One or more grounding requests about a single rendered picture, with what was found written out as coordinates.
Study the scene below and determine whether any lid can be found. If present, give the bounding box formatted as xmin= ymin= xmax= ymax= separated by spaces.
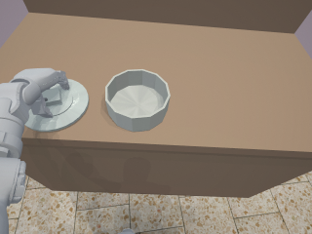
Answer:
xmin=25 ymin=79 xmax=89 ymax=132

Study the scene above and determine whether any robot left upper arm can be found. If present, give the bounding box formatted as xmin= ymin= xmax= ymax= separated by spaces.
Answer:
xmin=0 ymin=157 xmax=26 ymax=234

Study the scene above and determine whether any left robot hand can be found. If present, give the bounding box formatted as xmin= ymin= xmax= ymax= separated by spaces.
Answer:
xmin=14 ymin=68 xmax=70 ymax=118

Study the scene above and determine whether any knob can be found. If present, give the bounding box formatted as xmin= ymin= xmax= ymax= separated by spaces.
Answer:
xmin=42 ymin=88 xmax=62 ymax=107

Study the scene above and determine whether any left robot forearm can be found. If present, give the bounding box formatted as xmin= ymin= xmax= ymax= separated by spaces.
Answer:
xmin=0 ymin=76 xmax=41 ymax=159

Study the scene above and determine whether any pot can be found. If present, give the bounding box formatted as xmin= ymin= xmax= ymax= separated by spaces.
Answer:
xmin=105 ymin=69 xmax=171 ymax=132

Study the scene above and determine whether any table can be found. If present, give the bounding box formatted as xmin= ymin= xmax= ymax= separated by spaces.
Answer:
xmin=0 ymin=0 xmax=312 ymax=198

